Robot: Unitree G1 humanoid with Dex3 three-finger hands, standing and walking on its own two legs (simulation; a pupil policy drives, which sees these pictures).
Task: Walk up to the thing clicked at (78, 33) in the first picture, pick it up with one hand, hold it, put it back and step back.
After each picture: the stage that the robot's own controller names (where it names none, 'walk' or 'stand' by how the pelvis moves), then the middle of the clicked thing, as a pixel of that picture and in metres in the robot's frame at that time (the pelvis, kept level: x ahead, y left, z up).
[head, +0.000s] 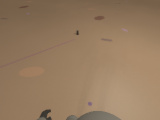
stand; (77, 32) +2.25 +0.39 -0.72
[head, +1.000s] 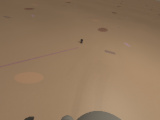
walk; (81, 41) +2.13 +0.17 -0.70
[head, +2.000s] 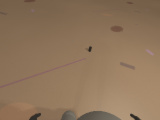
walk; (90, 49) +1.48 -0.06 -0.71
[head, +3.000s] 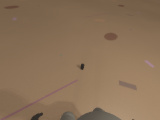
walk; (82, 66) +0.98 +0.05 -0.71
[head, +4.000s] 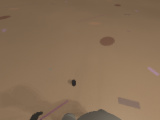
walk; (73, 82) +0.65 +0.20 -0.71
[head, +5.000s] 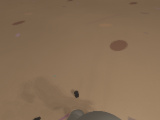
walk; (76, 94) +0.47 +0.21 -0.70
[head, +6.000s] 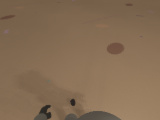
stand; (72, 102) +0.34 +0.18 -0.71
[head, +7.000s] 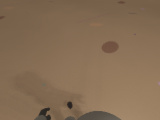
stand; (70, 105) +0.29 +0.21 -0.72
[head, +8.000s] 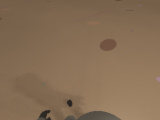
stand; (69, 103) +0.30 +0.23 -0.72
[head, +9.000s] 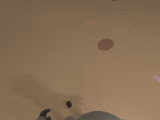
stand; (69, 104) +0.29 +0.24 -0.72
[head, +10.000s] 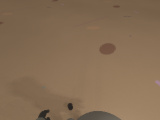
stand; (70, 106) +0.31 +0.21 -0.72
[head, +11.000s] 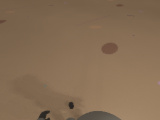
stand; (71, 105) +0.31 +0.20 -0.72
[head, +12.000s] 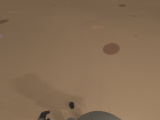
stand; (71, 105) +0.31 +0.20 -0.73
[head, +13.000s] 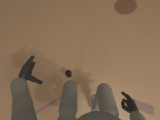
go down; (68, 73) +0.40 +0.18 -0.45
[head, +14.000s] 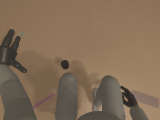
go down; (65, 65) +0.42 +0.19 -0.32
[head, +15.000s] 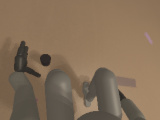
close in; (45, 60) +0.41 +0.23 -0.23
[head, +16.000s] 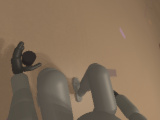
close; (28, 59) +0.41 +0.24 -0.22
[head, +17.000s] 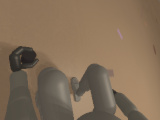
lift; (28, 57) +0.41 +0.24 -0.23
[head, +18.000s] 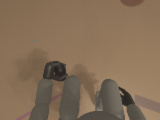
lift; (60, 73) +0.31 +0.21 -0.07
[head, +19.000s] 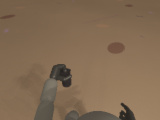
hold; (66, 78) +0.32 +0.17 +0.02
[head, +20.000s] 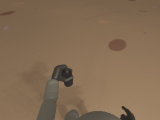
hold; (67, 78) +0.32 +0.16 +0.00
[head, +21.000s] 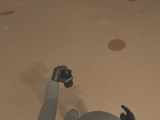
hold; (67, 79) +0.32 +0.16 -0.01
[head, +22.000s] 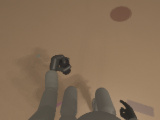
crouch; (65, 67) +0.39 +0.17 -0.08
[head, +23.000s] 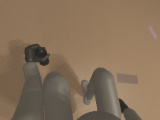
lower; (42, 57) +0.43 +0.23 -0.20
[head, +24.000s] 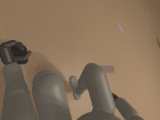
lower; (20, 55) +0.43 +0.26 -0.23
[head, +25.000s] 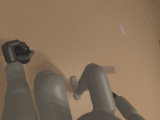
lower; (23, 54) +0.43 +0.26 -0.23
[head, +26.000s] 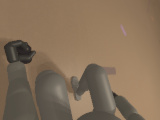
lower; (25, 54) +0.43 +0.25 -0.23
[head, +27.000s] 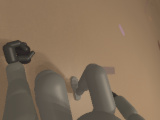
lower; (24, 54) +0.43 +0.25 -0.23
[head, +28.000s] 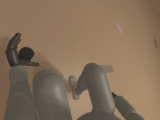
open; (24, 56) +0.42 +0.24 -0.23
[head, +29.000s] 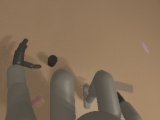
stand; (52, 61) +0.41 +0.22 -0.26
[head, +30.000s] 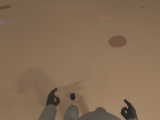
stand; (72, 96) +0.36 +0.16 -0.63
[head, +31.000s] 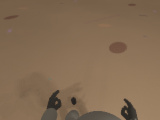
stand; (73, 101) +0.36 +0.17 -0.66
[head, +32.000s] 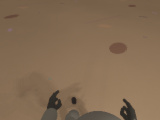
stand; (74, 100) +0.37 +0.16 -0.66
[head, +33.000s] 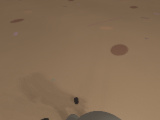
stand; (76, 100) +0.38 +0.17 -0.72
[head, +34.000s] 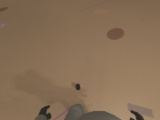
walk; (77, 87) +0.46 +0.16 -0.70
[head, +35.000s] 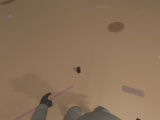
walk; (78, 70) +0.72 +0.17 -0.70
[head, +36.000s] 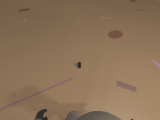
stand; (79, 65) +0.97 +0.20 -0.70
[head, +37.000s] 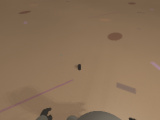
stand; (79, 67) +0.97 +0.18 -0.72
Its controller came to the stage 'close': yes
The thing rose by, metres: 0.71
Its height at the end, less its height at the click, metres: +0.00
